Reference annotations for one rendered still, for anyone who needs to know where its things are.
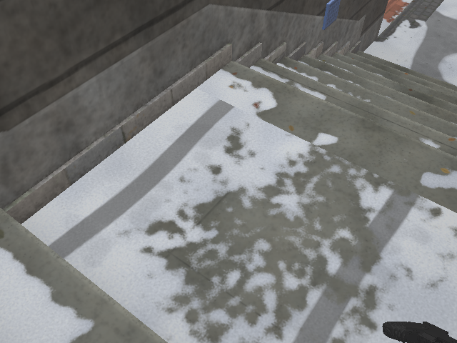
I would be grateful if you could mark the right robot hand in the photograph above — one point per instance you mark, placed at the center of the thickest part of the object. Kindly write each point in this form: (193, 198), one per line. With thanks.
(412, 332)

